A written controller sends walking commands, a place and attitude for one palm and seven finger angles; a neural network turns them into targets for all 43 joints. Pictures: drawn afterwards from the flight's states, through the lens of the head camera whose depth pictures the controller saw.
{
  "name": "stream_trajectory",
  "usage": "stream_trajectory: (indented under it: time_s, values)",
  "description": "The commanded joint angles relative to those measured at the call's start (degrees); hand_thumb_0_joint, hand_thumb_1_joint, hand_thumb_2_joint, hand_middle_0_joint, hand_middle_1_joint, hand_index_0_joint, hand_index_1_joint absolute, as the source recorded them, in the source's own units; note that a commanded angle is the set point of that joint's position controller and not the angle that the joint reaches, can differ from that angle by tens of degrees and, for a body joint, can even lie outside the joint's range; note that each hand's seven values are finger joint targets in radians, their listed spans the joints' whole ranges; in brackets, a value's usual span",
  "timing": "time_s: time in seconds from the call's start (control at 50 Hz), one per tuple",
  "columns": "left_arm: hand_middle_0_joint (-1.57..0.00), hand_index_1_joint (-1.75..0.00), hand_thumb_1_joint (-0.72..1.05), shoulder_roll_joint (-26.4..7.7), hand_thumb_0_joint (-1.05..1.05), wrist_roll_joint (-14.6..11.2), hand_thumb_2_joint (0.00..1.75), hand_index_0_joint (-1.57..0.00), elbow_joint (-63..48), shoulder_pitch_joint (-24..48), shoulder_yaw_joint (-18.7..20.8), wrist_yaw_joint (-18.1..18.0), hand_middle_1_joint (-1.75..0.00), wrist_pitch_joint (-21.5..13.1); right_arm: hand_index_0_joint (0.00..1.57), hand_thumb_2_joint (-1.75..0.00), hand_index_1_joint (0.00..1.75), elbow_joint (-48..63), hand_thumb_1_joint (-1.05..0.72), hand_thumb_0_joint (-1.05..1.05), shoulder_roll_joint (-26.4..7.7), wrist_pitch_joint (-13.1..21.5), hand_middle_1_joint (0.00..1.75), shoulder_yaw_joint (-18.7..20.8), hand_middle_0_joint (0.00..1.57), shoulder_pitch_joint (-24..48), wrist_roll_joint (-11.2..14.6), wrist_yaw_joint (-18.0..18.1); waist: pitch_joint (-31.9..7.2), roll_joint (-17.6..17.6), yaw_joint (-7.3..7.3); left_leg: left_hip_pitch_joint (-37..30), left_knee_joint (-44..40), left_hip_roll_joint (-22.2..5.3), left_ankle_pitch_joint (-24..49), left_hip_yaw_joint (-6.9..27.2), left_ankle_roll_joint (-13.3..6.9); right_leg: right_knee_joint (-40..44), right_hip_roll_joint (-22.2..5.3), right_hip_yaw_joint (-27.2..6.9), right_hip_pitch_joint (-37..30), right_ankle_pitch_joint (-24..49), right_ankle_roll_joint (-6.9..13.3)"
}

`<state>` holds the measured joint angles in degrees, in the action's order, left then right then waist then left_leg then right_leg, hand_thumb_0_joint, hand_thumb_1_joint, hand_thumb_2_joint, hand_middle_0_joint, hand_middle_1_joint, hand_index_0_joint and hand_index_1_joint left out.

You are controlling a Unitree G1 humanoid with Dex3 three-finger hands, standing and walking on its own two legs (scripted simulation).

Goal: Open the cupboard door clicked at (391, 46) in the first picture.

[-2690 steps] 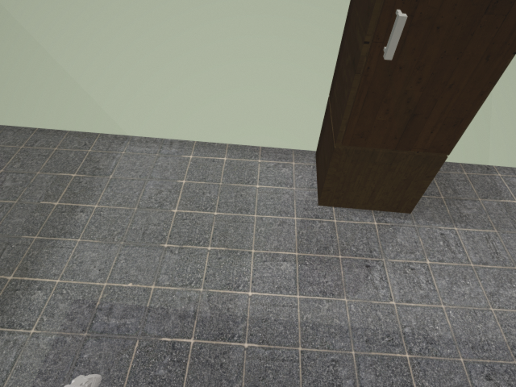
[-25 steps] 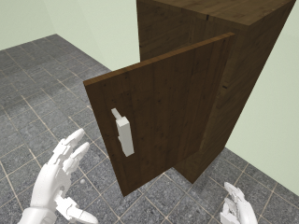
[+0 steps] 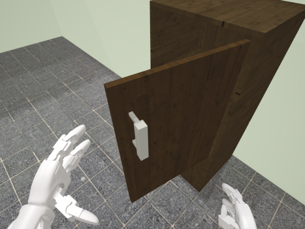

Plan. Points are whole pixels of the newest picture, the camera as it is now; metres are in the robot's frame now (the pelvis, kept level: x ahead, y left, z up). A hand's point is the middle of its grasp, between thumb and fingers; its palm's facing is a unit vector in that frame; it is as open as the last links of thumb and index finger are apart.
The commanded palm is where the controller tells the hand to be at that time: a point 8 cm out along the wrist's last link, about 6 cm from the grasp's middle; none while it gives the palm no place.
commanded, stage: draw the hand back to the body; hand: left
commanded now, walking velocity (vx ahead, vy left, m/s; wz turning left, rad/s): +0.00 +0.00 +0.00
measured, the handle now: (137, 135) +0.31 +0.08 +0.12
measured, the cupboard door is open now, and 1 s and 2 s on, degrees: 78 78 78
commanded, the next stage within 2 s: step back with the hand held close in 1.20 s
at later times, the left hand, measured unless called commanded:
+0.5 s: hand (56, 164) +0.20 +0.22 +0.15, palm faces +0.34 -0.87 -0.35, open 13.0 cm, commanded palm +0.15 +0.27 +0.17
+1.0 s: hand (48, 145) +0.23 +0.24 +0.17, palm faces +0.43 -0.82 -0.38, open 7.7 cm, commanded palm +0.18 +0.28 +0.19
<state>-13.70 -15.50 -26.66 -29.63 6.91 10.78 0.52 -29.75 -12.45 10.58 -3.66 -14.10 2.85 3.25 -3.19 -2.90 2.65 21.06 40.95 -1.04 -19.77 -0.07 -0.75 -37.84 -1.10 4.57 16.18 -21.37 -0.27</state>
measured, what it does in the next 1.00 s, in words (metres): stands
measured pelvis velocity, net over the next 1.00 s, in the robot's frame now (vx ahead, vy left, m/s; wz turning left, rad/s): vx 0.03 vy -0.01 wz -0.04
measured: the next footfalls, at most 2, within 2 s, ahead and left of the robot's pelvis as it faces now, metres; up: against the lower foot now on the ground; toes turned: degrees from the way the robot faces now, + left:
none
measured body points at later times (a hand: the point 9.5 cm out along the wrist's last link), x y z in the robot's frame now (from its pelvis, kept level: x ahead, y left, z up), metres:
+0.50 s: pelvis +0.01 +0.00 +0.02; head +0.00 -0.01 +0.47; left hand +0.18 +0.27 +0.17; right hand +0.20 -0.22 -0.06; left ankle +0.02 +0.11 -0.72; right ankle -0.01 -0.12 -0.72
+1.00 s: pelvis +0.03 -0.01 +0.02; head +0.02 -0.03 +0.47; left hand +0.20 +0.28 +0.19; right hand +0.22 -0.24 -0.06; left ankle +0.02 +0.11 -0.72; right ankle -0.01 -0.12 -0.72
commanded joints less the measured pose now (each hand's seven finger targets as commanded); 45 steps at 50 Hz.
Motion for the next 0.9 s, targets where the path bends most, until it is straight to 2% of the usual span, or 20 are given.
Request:
stream_trajectory:
  time_s: [0.0, 0.1, 0.12, 0.14, 0.16, 0.18, 0.24, 0.28, 0.34, 0.38, 0.42, 0.48, 0.5, 0.56, 0.58, 0.62, 0.76, 0.78, 0.84, 0.88]
  values:
    - [-0.15, -0.30, -0.50, -7.2, 0.00, -1.3, 0.30, -0.15, -13.9, 5.5, 6.4, 0.9, -0.30, -2.3, 0.20, -0.90, 0.30, 9.8, -0.90, 0.00, -7.0, 4.0, 0.30, 3.0, 0.20, 7.8, 0.1, 1.1, -3.1, -0.1, -0.07, -5.7, -8.9, 1.0, 8.5, 2.3, -0.4, 7.2, 2.4, 0.7, 2.0, 9.7, 1.1]
    - [-0.16, -0.30, -0.32, -8.8, 0.00, -2.8, 0.37, -0.16, -12.7, 5.5, 9.7, 1.9, -0.30, -1.8, 0.20, -0.90, 0.30, 9.2, -0.90, 0.00, -7.1, 4.2, 0.30, 2.9, 0.20, 8.2, 0.4, 1.3, -2.7, 0.4, 0.14, -6.3, -9.8, 1.1, 8.8, 2.4, -0.3, 8.5, 2.6, 0.8, 1.0, 9.9, 1.1]
    - [-0.16, -0.30, -0.29, -15.2, 0.00, 6.5, 0.39, -0.16, -18.6, 7.6, 10.2, -6.9, -0.30, -4.3, 0.20, -0.90, 0.30, 10.0, -0.90, 0.00, -5.8, 3.7, 0.30, 2.4, 0.20, 9.7, -0.6, 2.4, -0.1, -1.7, 1.83, -5.9, -12.0, 1.0, 6.5, 1.6, -0.1, 12.2, 1.8, -2.3, -0.5, 7.9, 1.6]
    - [-0.16, -0.30, -0.26, -10.2, 0.00, 7.3, 0.40, -0.16, -14.3, 2.7, 8.3, -10.5, -0.30, -4.2, 0.20, -0.90, 0.30, 9.1, -0.90, 0.00, -5.2, 3.4, 0.30, 2.3, 0.20, 8.9, -1.3, 2.9, 2.7, -0.7, 0.80, -6.5, -12.5, 0.9, 4.8, 1.4, 0.2, 13.5, 1.5, -2.0, 0.8, 5.6, 1.7]
    - [-0.16, -0.30, -0.22, -7.9, 0.00, 8.7, 0.42, -0.16, -13.3, 1.6, 5.8, -12.5, -0.30, -4.3, 0.20, -0.90, 0.30, 8.5, -0.90, 0.00, -5.2, 2.7, 0.30, 2.1, 0.20, 8.4, -1.5, 2.8, 3.3, -0.4, 0.36, -7.0, -13.2, 0.8, 4.6, 1.5, 0.1, 13.9, 1.3, -1.7, 0.2, 5.1, 1.6]
    - [-0.16, -0.30, -0.18, -8.7, 0.00, 9.5, 0.43, -0.16, -13.2, 1.6, 6.1, -14.0, -0.30, -4.6, 0.20, -0.90, 0.30, 7.9, -0.90, 0.00, -5.7, 2.3, 0.30, 2.5, 0.20, 8.7, -1.7, 2.7, 2.9, 1.0, 0.49, -7.6, -13.7, 0.5, 5.3, 1.6, 0.0, 14.6, 1.4, -1.8, -1.0, 5.4, 1.6]
    - [-0.16, -0.30, -0.08, -9.7, 0.00, 11.4, 0.48, -0.16, -14.4, 2.5, 6.5, -16.5, -0.30, -6.0, 0.20, -0.90, 0.30, 7.3, -0.90, 0.00, -5.9, 1.5, 0.30, 2.7, 0.20, 8.8, -2.2, 2.5, 1.4, -1.9, 0.32, -10.5, -15.4, 0.4, 7.0, 1.0, -0.2, 15.2, 1.1, -2.0, -3.1, 6.9, 1.5]
    - [-0.17, -0.30, -0.01, -10.9, 0.00, 12.2, 0.51, -0.17, -13.4, 3.4, 7.4, -17.7, -0.30, -6.6, 0.20, -0.90, 0.30, 6.4, -0.90, 0.00, -6.2, 1.3, 0.30, 2.9, 0.20, 8.9, -2.5, 2.5, 1.8, -1.3, 0.37, -11.4, -16.5, 0.3, 7.3, 0.8, -0.2, 16.2, 1.1, -2.0, -4.3, 7.3, 1.5]
    - [-0.17, -0.30, 0.09, -11.6, 0.00, 12.4, 0.55, -0.17, -12.5, 3.4, 9.2, -18.4, -0.30, -7.1, 0.20, -0.90, 0.30, 5.9, -0.90, 0.00, -6.0, 0.6, 0.30, 3.2, 0.20, 9.5, -2.7, 2.6, 0.7, 0.8, 0.60, -13.3, -17.4, 0.2, 10.2, 0.4, -0.5, 16.8, 1.0, -2.1, -6.2, 9.7, 1.3]
    - [-0.17, -0.30, 0.17, -13.1, 0.00, 12.6, 0.58, -0.17, -12.3, 3.5, 11.0, -18.8, -0.30, -7.6, 0.20, -0.90, 0.30, 5.2, -0.90, 0.00, -6.1, 0.3, 0.30, 3.4, 0.20, 9.8, -2.8, 2.6, 0.2, 0.0, 0.95, -14.1, -17.6, 0.2, 12.3, 0.2, -0.4, 17.2, 1.0, -2.2, -7.7, 11.7, 1.5]
    - [-0.18, -0.30, 0.23, -11.7, 0.00, 12.5, 0.62, -0.18, -12.4, 3.3, 10.3, -18.7, -0.30, -7.8, 0.20, -0.90, 0.30, 5.1, -0.90, 0.00, -5.9, -0.1, 0.30, 3.4, 0.20, 10.2, -2.7, 2.4, 0.5, -2.0, 0.78, -15.0, -18.1, 0.1, 13.7, 0.0, -0.3, 17.2, 0.9, -2.2, -7.9, 13.0, 1.4]
    - [-0.18, -0.30, 0.34, -13.6, 0.00, 12.6, 0.66, -0.18, -11.0, 2.4, 13.0, -19.0, -0.30, -7.9, 0.20, -0.90, 0.30, 4.3, -0.90, 0.00, -6.1, -0.6, 0.30, 3.9, 0.20, 10.3, -2.9, 2.2, -0.6, 0.6, 1.30, -16.0, -18.1, 0.0, 16.9, -0.2, -0.4, 17.2, 1.1, -2.1, -9.5, 16.4, 1.3]
    - [-0.18, -0.30, 0.37, -12.5, 0.00, 12.3, 0.68, -0.18, -10.8, 1.9, 12.5, -18.8, -0.30, -7.9, 0.20, -0.90, 0.30, 4.5, -0.90, 0.00, -5.9, -0.9, 0.30, 3.8, 0.20, 10.3, -2.9, 2.1, -0.1, 1.3, 1.06, -15.9, -18.2, 0.0, 17.7, -0.3, -0.4, 17.1, 1.0, -2.0, -9.7, 17.4, 1.2]
    - [-0.19, -0.30, 0.48, -13.3, 0.00, 12.2, 0.72, -0.19, -10.7, 3.1, 13.9, -18.8, -0.30, -8.0, 0.20, -0.90, 0.30, 4.3, -0.90, 0.00, -6.0, -1.7, 0.30, 4.1, 0.20, 10.4, -2.8, 1.8, 0.1, -0.3, 1.11, -16.4, -18.4, 0.0, 18.8, -0.6, -0.3, 17.3, 1.1, -2.1, -9.7, 18.1, 1.1]
    - [-0.19, -0.30, 0.51, -14.4, 0.00, 12.3, 0.74, -0.19, -10.2, 3.7, 14.7, -18.9, -0.30, -8.0, 0.20, -0.90, 0.30, 4.0, -0.90, 0.00, -6.2, -1.8, 0.30, 4.2, 0.20, 10.5, -2.8, 1.9, 0.4, 0.2, 1.26, -16.3, -18.5, -0.1, 18.6, -0.5, -0.3, 17.6, 1.1, -2.1, -9.9, 18.0, 1.2]
    - [-0.19, -0.30, 0.58, -14.1, 0.00, 12.2, 0.76, -0.19, -11.0, 3.8, 15.1, -18.9, -0.30, -8.4, 0.20, -0.90, 0.30, 4.1, -0.90, 0.00, -6.1, -1.9, 0.30, 4.3, 0.20, 10.3, -2.7, 1.8, -0.9, -0.4, 1.22, -17.2, -18.4, -0.1, 20.4, -0.6, -0.3, 17.1, 1.0, -2.1, -10.5, 19.6, 1.1]
    - [-0.20, -0.30, 0.83, -16.1, 0.00, 11.6, 0.87, -0.20, -9.2, 6.2, 18.6, -19.0, -0.30, -8.2, 0.20, -0.90, 0.30, 3.7, -0.90, 0.00, -6.0, -3.0, 0.30, 4.8, 0.20, 10.4, -2.6, 1.8, -0.6, 0.5, 1.24, -18.0, -18.1, -0.1, 21.8, -1.4, -0.5, 17.8, 1.0, -2.6, -10.4, 21.8, 0.9]
    - [-0.20, -0.30, 0.87, -16.9, 0.00, 11.7, 0.88, -0.20, -8.9, 6.8, 19.2, -19.0, -0.30, -8.2, 0.20, -0.90, 0.30, 3.4, -0.90, 0.00, -6.3, -3.0, 0.30, 4.8, 0.20, 10.6, -2.6, 1.9, -0.3, -0.7, 1.43, -17.9, -18.0, -0.2, 22.5, -1.4, -0.5, 17.9, 1.0, -2.7, -10.8, 22.5, 1.1]
    - [-0.20, -0.30, 0.90, -15.0, 0.00, 11.5, 0.90, -0.20, -8.0, 5.8, 17.9, -18.7, -0.30, -8.1, 0.20, -0.90, 0.30, 3.5, -0.90, 0.00, -6.1, -3.2, 0.30, 4.8, 0.20, 10.4, -2.6, 1.6, -0.5, -0.9, 1.31, -18.3, -18.1, -0.1, 24.3, -1.5, -0.5, 17.5, 0.9, -2.5, -10.9, 23.9, 0.8]
    - [-0.20, -0.30, 0.90, -15.4, 0.00, 11.6, 0.90, -0.20, -8.5, 6.1, 17.6, -18.6, -0.30, -8.0, 0.20, -0.90, 0.30, 3.4, -0.90, 0.00, -6.5, -3.2, 0.30, 5.0, 0.20, 10.4, -2.6, 1.4, -1.1, -0.6, 1.33, -18.5, -18.0, -0.2, 24.8, -1.4, -0.4, 17.5, 1.0, -2.5, -11.4, 24.2, 0.9]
